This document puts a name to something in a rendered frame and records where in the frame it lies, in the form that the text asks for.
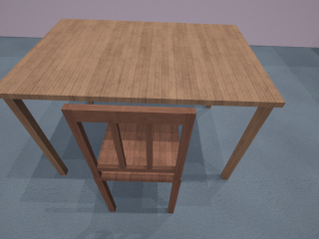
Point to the table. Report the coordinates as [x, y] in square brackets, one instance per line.
[141, 62]

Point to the chair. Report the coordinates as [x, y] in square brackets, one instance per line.
[141, 144]

